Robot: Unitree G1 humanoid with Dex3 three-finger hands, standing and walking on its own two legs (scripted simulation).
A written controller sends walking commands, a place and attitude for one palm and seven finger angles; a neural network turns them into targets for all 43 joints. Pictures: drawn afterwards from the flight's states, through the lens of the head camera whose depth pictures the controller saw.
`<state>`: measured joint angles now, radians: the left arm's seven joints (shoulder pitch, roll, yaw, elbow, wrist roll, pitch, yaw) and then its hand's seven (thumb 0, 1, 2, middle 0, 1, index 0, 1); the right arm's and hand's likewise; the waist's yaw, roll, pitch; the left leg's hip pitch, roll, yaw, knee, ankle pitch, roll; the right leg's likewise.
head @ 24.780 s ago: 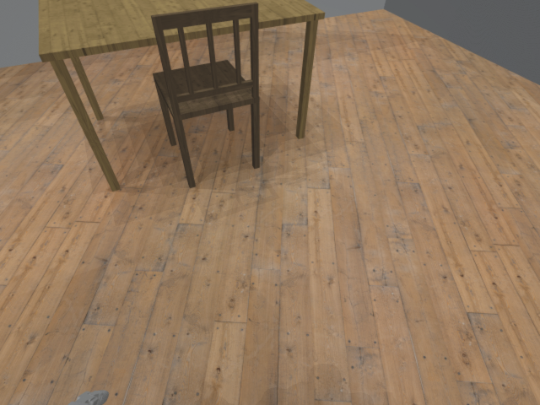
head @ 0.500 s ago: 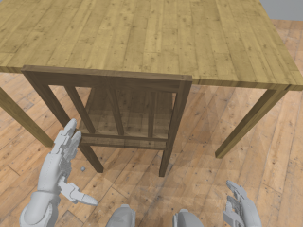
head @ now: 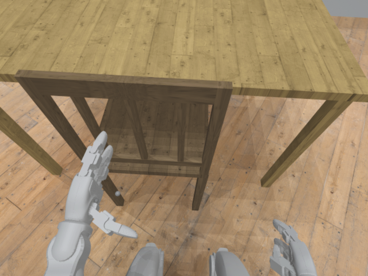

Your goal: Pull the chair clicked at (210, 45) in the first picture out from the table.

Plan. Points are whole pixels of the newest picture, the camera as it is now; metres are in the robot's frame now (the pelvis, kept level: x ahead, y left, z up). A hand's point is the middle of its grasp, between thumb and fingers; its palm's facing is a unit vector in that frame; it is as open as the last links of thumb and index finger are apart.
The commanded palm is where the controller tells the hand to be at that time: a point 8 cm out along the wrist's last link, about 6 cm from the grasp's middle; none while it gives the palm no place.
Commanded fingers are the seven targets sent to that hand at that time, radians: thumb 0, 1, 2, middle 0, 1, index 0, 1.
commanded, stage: aim the fingers beside a spindle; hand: left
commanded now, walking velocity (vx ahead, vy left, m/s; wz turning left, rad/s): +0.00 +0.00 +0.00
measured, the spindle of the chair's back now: (138, 132) +0.45 +0.13 -0.01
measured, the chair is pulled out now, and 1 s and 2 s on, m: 0.00 0.00 0.00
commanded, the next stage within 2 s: none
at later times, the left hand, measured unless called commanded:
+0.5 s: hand (140, 194) +0.29 +0.10 +0.00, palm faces -0.11 -0.99 -0.01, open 16.9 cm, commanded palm +0.27 +0.17 +0.02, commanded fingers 0.00 -0.50 0.30 -0.06 -0.08 -0.06 -0.08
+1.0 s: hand (132, 178) +0.31 +0.12 +0.03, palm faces -0.05 -1.00 -0.05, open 16.9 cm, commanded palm +0.29 +0.17 +0.02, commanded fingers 0.00 -0.50 0.30 -0.06 -0.08 -0.06 -0.08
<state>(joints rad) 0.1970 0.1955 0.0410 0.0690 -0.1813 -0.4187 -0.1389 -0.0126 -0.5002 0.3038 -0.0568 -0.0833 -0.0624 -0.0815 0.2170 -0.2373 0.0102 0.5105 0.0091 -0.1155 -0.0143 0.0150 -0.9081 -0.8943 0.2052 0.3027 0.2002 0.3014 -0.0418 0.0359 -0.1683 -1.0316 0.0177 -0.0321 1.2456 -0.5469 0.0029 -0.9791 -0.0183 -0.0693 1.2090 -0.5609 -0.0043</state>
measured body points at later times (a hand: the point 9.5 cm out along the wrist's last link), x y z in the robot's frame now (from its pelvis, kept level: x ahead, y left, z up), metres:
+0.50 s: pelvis +0.00 -0.01 -0.02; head +0.09 +0.00 +0.42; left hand +0.29 +0.16 +0.01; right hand +0.17 -0.24 -0.11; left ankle +0.03 +0.11 -0.63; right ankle +0.01 -0.12 -0.63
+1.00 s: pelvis +0.00 +0.00 -0.01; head +0.10 +0.01 +0.43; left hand +0.31 +0.17 +0.04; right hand +0.16 -0.24 -0.11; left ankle +0.03 +0.11 -0.63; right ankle +0.01 -0.12 -0.63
